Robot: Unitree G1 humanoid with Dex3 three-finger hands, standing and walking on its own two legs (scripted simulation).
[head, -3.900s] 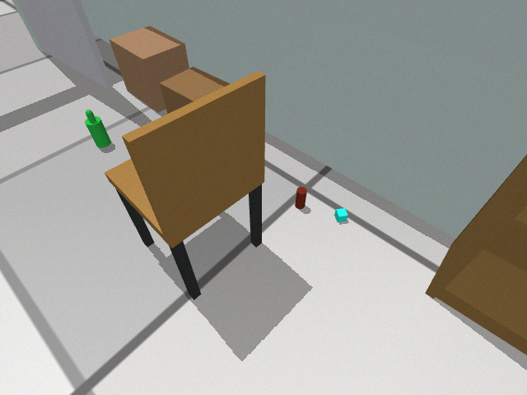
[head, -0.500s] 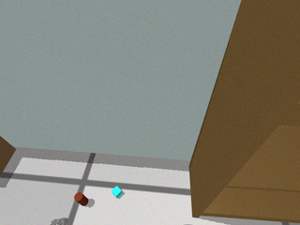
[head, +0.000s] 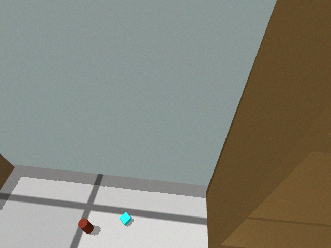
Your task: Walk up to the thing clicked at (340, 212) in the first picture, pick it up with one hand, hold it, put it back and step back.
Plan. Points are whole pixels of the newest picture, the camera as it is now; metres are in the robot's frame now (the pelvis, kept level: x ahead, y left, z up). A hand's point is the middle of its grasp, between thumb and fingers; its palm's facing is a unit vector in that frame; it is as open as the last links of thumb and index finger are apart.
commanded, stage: walk up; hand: left
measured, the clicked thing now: (125, 218) +0.41 +0.25 -0.76
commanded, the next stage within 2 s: stand in 0.38 s
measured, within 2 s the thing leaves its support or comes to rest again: neither
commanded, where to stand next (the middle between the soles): +0.05 +0.01 m, yaw +1 degrees
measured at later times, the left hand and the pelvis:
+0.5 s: hand out of the picture +0.09 +0.25 -0.16, palm faces -0.02 -0.94 -0.33, open 7.3 cm; pelvis +0.02 +0.00 +0.00, yaw +1 degrees
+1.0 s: hand out of the picture +0.10 +0.25 -0.15, palm faces -0.02 -0.94 -0.34, open 7.3 cm; pelvis +0.02 -0.01 +0.00, yaw +1 degrees
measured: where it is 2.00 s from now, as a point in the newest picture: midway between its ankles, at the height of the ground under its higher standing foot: outside the picture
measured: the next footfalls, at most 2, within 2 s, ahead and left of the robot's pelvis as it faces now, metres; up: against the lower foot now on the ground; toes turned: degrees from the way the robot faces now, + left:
none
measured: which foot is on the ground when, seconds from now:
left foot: down 0.00-1.00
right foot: down 0.00-1.00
